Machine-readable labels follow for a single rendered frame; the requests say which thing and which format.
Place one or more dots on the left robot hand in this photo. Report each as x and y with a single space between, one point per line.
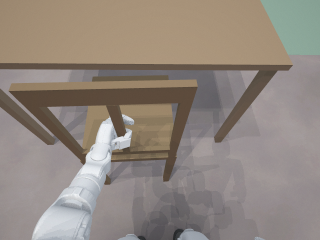
107 134

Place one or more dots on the robot left upper arm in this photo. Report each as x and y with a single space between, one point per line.
64 223

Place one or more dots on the chair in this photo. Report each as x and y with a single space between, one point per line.
147 99

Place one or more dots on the left robot forearm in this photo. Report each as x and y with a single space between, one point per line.
87 184

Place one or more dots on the right robot foot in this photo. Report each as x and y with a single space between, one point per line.
177 234

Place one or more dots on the table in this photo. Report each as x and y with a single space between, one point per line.
206 35

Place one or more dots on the robot right shin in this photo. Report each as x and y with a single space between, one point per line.
187 230

